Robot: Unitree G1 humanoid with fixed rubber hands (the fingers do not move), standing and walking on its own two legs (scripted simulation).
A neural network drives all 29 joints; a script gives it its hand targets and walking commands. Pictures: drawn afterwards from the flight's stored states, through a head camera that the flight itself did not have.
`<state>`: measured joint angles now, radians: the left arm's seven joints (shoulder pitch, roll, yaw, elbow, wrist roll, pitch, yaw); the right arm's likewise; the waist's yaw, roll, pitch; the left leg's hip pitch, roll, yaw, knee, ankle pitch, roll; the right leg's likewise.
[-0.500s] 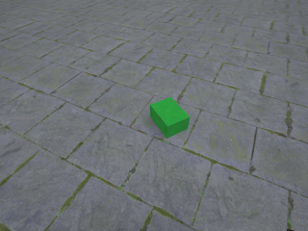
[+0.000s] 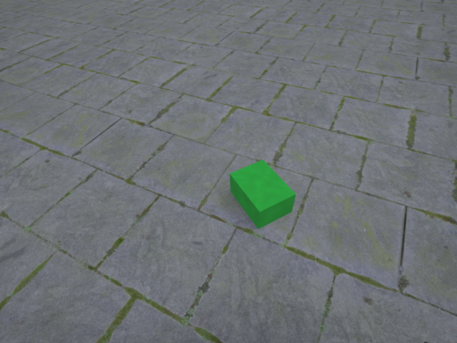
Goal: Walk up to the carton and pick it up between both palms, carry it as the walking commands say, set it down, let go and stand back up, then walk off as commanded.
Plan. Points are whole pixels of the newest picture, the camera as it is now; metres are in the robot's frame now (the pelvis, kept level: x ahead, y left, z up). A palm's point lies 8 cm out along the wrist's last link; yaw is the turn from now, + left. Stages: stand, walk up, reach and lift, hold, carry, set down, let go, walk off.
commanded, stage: walk up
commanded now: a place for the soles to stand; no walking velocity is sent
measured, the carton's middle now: (260, 192) +1.00 -0.08 -0.66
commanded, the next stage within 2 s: none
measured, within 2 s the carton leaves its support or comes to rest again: neither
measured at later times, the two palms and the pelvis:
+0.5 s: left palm (74, 297) +0.24 +0.34 -0.07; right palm (432, 318) +0.23 -0.33 -0.08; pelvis +0.16 +0.00 +0.01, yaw -1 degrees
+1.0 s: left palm (95, 240) +0.37 +0.36 -0.08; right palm (391, 241) +0.39 -0.32 -0.09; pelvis +0.31 +0.01 +0.00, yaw -2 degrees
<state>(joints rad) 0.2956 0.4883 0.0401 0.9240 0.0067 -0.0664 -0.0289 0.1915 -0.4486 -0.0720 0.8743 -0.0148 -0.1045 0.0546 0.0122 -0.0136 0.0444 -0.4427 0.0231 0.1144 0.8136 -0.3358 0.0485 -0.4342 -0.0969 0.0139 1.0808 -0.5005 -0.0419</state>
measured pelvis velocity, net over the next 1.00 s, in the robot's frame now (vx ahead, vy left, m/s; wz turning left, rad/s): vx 0.31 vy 0.01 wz -0.03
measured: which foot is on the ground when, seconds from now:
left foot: down 0.00-0.24, up 0.26-0.50, down 0.52-0.80, up 0.82-1.00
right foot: up 0.00-0.18, down 0.20-0.52, up 0.54-0.78, down 0.80-1.00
